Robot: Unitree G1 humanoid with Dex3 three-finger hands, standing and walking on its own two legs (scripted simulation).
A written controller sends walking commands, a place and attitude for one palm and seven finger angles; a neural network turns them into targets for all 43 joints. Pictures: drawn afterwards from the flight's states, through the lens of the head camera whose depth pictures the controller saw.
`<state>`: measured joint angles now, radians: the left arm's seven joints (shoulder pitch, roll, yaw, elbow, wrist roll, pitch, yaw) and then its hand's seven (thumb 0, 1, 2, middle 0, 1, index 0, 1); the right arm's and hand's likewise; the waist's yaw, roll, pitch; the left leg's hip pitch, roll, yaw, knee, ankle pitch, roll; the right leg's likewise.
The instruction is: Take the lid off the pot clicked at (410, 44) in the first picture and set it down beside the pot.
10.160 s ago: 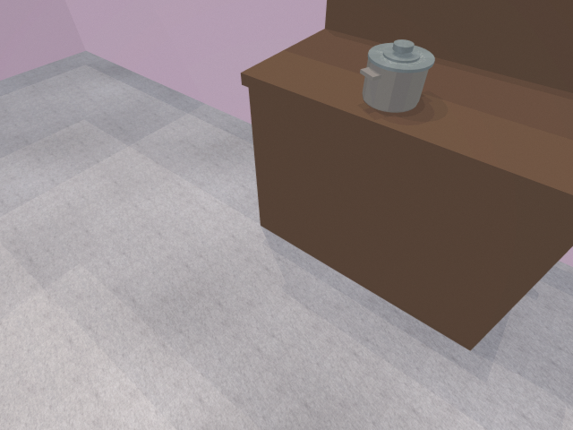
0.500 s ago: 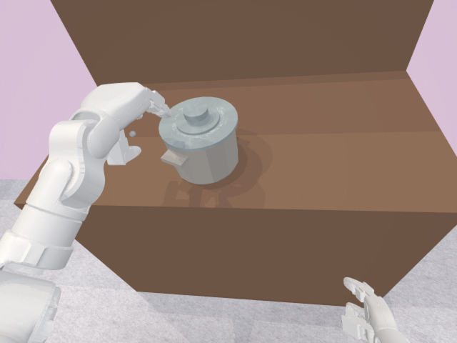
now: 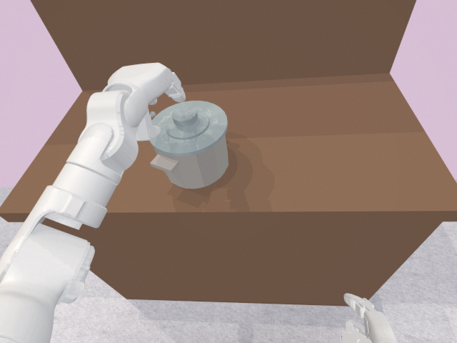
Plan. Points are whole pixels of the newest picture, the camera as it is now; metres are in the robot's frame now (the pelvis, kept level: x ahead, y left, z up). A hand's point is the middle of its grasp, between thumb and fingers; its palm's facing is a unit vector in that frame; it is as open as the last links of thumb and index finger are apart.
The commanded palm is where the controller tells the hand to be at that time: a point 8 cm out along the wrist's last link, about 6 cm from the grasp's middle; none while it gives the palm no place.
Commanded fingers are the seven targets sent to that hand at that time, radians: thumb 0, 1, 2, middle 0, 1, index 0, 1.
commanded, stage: move the open hand above the knob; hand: left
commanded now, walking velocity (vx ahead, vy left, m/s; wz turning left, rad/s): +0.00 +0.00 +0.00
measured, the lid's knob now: (185, 115) +0.51 +0.10 +0.13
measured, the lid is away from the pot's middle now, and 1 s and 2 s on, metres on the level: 0.00 0.00 0.00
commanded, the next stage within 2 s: lower the open fingers around the knob in 1.02 s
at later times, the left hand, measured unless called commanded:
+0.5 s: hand (178, 91) +0.49 +0.09 +0.20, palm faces -0.23 -0.06 -0.97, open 10.1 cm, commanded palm +0.47 +0.11 +0.26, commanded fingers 0.00 -0.34 1.54 -0.84 -0.08 -0.84 -0.08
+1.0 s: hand (167, 98) +0.47 +0.11 +0.21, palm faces -0.20 -0.04 -0.98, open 10.1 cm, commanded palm +0.45 +0.11 +0.26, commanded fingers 0.00 -0.34 1.54 -0.84 -0.08 -0.84 -0.08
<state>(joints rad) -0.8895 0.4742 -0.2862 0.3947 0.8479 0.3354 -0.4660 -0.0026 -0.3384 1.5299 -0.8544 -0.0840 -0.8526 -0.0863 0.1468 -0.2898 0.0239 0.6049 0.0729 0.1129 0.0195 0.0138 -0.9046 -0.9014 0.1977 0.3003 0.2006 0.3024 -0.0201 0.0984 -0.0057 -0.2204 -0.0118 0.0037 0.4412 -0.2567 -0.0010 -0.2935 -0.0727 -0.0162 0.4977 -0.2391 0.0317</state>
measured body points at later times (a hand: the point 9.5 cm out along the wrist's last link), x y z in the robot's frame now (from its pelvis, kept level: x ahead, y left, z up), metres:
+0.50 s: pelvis +0.01 +0.01 +0.00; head +0.05 -0.04 +0.45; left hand +0.50 +0.10 +0.26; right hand +0.10 -0.25 -0.14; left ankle -0.02 +0.13 -0.74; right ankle +0.01 -0.14 -0.74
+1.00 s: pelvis +0.01 +0.01 +0.00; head +0.03 -0.02 +0.45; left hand +0.48 +0.11 +0.26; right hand +0.16 -0.23 -0.12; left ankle -0.02 +0.13 -0.74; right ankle +0.01 -0.14 -0.74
